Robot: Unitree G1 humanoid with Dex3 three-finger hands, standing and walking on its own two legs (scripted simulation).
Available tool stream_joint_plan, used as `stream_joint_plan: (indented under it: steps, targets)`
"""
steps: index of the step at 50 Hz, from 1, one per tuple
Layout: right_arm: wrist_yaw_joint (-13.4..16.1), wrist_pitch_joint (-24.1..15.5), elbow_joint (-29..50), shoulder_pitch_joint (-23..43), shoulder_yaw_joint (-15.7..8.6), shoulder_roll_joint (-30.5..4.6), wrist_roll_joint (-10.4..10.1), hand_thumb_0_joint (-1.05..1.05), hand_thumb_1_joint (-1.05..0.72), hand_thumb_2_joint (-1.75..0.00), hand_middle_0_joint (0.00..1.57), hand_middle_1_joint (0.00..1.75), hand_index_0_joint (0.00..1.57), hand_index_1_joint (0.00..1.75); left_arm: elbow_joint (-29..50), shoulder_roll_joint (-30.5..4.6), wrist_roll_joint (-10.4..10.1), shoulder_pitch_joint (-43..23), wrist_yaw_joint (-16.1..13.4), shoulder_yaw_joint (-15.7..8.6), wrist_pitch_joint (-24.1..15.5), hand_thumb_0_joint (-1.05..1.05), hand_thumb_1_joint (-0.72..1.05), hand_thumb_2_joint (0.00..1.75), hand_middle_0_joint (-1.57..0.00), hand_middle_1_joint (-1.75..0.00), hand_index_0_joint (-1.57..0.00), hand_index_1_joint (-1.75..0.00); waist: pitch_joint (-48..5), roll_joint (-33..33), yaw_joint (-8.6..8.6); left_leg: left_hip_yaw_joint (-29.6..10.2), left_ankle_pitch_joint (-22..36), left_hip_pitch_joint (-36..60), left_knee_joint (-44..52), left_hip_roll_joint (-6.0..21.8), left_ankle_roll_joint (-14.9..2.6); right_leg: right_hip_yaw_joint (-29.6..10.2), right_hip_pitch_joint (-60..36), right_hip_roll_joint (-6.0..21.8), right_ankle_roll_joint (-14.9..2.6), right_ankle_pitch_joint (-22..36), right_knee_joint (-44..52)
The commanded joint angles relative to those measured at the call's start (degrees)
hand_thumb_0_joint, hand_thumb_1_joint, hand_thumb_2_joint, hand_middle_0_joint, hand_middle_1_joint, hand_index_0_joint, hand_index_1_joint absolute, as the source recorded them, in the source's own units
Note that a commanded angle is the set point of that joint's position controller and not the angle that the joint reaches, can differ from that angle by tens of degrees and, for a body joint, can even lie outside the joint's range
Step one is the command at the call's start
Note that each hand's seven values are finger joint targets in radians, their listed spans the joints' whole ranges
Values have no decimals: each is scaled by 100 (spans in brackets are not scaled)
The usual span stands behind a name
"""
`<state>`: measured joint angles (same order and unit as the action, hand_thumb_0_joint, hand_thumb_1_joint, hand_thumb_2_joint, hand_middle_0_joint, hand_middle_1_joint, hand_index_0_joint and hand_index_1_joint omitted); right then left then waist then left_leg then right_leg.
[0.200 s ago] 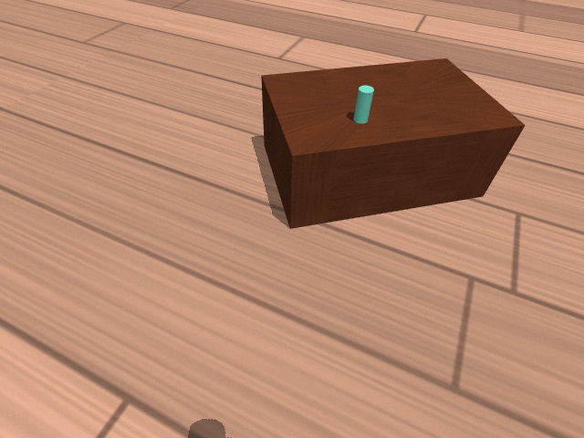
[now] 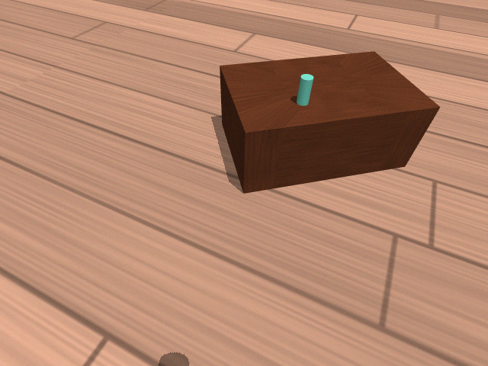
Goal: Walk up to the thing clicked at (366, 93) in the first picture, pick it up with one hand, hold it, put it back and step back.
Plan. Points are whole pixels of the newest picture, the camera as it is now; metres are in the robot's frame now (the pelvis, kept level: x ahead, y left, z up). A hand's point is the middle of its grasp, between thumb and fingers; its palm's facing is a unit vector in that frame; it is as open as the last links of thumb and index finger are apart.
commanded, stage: stand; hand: right
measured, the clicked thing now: (304, 90) +1.37 -0.33 -0.29
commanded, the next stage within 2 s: walk up in 0.92 s
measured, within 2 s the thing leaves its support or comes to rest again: neither
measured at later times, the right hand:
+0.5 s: hand out of the picture +0.08 -0.25 -0.15, palm faces -0.02 +0.94 -0.34, open 7.4 cm
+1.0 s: hand out of the picture +0.07 -0.26 -0.15, palm faces -0.02 +0.94 -0.33, open 7.4 cm
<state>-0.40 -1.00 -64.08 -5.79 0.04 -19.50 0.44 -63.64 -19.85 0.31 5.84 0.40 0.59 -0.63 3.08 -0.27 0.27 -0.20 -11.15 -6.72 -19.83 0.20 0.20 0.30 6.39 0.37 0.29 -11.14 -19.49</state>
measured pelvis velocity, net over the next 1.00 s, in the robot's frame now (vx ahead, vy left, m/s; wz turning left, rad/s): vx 0.00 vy -0.01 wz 0.01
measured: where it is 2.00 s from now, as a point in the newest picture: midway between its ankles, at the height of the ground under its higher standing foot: (278, 337)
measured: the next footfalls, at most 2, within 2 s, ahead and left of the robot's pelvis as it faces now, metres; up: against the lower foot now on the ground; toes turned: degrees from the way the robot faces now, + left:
right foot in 1.22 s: +0.16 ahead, -0.23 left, +0.00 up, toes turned -1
left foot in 1.62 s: +0.34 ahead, +0.02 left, +0.00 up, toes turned +10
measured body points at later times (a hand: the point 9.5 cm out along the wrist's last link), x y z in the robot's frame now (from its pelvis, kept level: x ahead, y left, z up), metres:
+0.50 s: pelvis +0.00 +0.00 +0.00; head +0.01 +0.00 +0.45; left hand +0.08 +0.30 -0.13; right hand +0.08 -0.30 -0.13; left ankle +0.00 +0.12 -0.75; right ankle -0.01 -0.12 -0.75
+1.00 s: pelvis +0.00 -0.01 +0.00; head +0.00 -0.01 +0.45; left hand +0.07 +0.30 -0.13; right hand +0.07 -0.31 -0.13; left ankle -0.01 +0.12 -0.74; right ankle -0.01 -0.12 -0.74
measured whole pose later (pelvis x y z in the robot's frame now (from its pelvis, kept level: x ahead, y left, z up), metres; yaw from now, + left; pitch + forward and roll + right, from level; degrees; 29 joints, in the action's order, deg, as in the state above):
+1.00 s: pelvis +0.00 -0.01 +0.00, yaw +1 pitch -1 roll +1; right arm -1.8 -2.5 -61.6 -10.7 -2.2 -19.6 1.6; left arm -60.9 -21.5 2.5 8.5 3.2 -2.9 0.3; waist 1.0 -1.2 0.0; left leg -1.0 -17.4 -8.7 -22.9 -0.1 -1.5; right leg 0.5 11.6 0.3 -1.2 -24.4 -30.9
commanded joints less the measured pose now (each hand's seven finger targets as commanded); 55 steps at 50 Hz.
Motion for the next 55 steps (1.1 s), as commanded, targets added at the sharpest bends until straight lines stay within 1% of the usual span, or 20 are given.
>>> stream_joint_plan:
  steps: [1,7,12,13,16,20,23,33,38,45,46,47,48,49,50,51,52,53,54,55]
  targets:
    - [108,-99,343,183,-219,-1220,-3,0,-90,-90,20,30,20,30,334,-1151,20,-171,-96,-249,-122,0,90,90,-20,-30,-20,-30,-461,89,-34,-537,1089,121,301,694,-157,-517,-144,690,-173,1053,242]
    - [113,-96,349,186,-218,-1222,-2,0,-90,-90,20,30,20,30,328,-1159,19,-185,-95,-261,-117,0,90,90,-20,-30,-20,-30,-413,67,-27,-557,955,115,362,691,-140,-522,-78,686,-181,839,302]
    - [104,-102,347,222,-231,-1252,-4,0,-90,-90,20,30,20,30,330,-1166,22,-164,-95,-256,-137,0,90,90,-20,-30,-20,-30,-549,53,-38,-560,1108,233,322,712,-157,-514,-146,711,-168,1015,306]
    - [101,-103,372,223,-232,-1235,2,0,-90,-90,20,30,20,30,352,-1200,31,-191,-101,-264,-147,0,90,90,-20,-30,-20,-30,-665,40,-22,-522,1351,318,266,712,-155,-504,-210,729,-172,1296,262]
    - [114,-96,351,193,-226,-1232,7,0,-90,-90,20,30,20,30,355,-1189,18,-222,-105,-258,-140,0,90,90,-20,-30,-20,-30,-658,49,-15,-508,1366,305,274,718,-162,-518,-224,740,-187,1352,248]
    - [118,-89,351,231,-243,-1265,-1,0,-90,-90,20,30,20,30,339,-1172,28,-175,-113,-254,-127,0,90,90,-20,-30,-20,-30,-526,55,-35,-529,1174,239,308,714,-161,-493,-179,717,-176,1115,301]
    - [104,-76,326,179,-221,-1216,1,0,-90,-90,20,30,20,30,308,-1211,23,-165,-104,-269,-127,0,90,90,-20,-30,-20,-30,-344,-6,-31,-541,831,121,402,681,-154,-517,-87,699,-175,807,370]
    - [96,-85,341,141,-227,-1214,10,0,-90,-90,20,30,20,30,334,-1225,28,-170,-94,-280,-128,0,90,90,-20,-30,-20,-30,-358,15,-23,-567,716,60,436,679,-140,-535,-76,701,-201,621,401]
    - [101,-99,349,131,-221,-1243,10,0,-90,-90,20,30,20,30,352,-1249,26,-131,-88,-278,-139,0,90,90,-20,-30,-20,-30,-515,97,-29,-538,877,178,393,694,-153,-571,-155,737,-194,901,352]
    - [100,-80,306,93,-225,-1253,-3,0,-90,-90,20,30,20,30,307,-1228,25,-87,-91,-260,-123,0,90,90,-20,-30,-20,-30,-293,1,-30,-595,676,90,464,691,-144,-542,8,682,-188,564,425]
    - [30,-194,541,-622,-601,-1814,86,0,-90,-90,20,30,20,30,743,-1781,220,29,140,-781,-125,0,90,90,-20,-30,-20,-30,-804,-306,4,-862,-2200,88,99,577,-599,-322,63,299,-321,-2166,-267]
    - [4,-230,473,-834,-704,-1974,146,0,-90,-90,20,30,20,30,803,-1723,292,-172,217,-804,-84,0,90,90,-20,-30,-20,-30,-342,0,134,-1391,-3102,-39,310,894,-753,-357,984,281,-363,-2734,-784]
    - [3,-248,447,-1069,-804,-2136,169,0,-90,-90,20,30,20,30,953,-1553,316,-430,267,-811,-50,0,90,90,-20,-30,-20,-30,-13,556,302,-2094,-3697,124,784,1358,-962,-104,1865,106,-274,-2394,-1594]
    - [2,-279,537,-1045,-903,-2304,159,0,-90,-90,20,30,20,30,1112,-1474,341,-583,326,-823,-7,0,90,90,-20,-30,-20,-30,377,856,351,-2836,-3875,236,1215,1982,-1314,-107,2766,161,-159,-1862,-2640]
    - [22,-345,660,-1045,-932,-2267,172,0,-90,-90,20,30,20,30,1240,-1451,345,-620,353,-835,-14,0,90,90,-20,-30,-20,-30,522,612,332,-3147,-3465,423,1256,2219,-1480,-494,3302,375,-162,-1611,-2985]
    - [52,-404,769,-917,-937,-2205,166,0,-90,-90,20,30,20,30,1290,-1427,297,-574,385,-841,-37,0,90,90,-20,-30,-20,-30,512,571,205,-3170,-2960,551,1210,2248,-1471,-760,3393,593,-195,-1422,-3135]
    - [62,-445,849,-908,-907,-2086,142,0,-90,-90,20,30,20,30,1289,-1489,266,-472,426,-864,-66,0,90,90,-20,-30,-20,-30,236,443,128,-2886,-2782,679,1131,2075,-1376,-838,3283,639,-214,-1379,-3203]
    - [56,-456,943,-797,-891,-2026,150,0,-90,-90,20,30,20,30,1313,-1480,238,-331,467,-867,-71,0,90,90,-20,-30,-20,-30,63,580,60,-2470,-2606,702,1073,1858,-1270,-731,3102,625,-181,-1404,-3036]
    - [38,-442,1040,-738,-906,-2033,186,0,-90,-90,20,30,20,30,1352,-1473,238,-237,515,-889,-57,0,90,90,-20,-30,-20,-30,-48,775,39,-2166,-2459,575,1029,1683,-1212,-554,2812,561,-126,-1455,-2826]
    - [25,-438,1133,-569,-926,-2044,205,0,-90,-90,20,30,20,30,1367,-1461,245,-93,549,-898,-39,0,90,90,-20,-30,-20,-30,-60,955,-57,-1885,-2331,237,993,1565,-1186,-410,2463,550,-86,-1382,-2695]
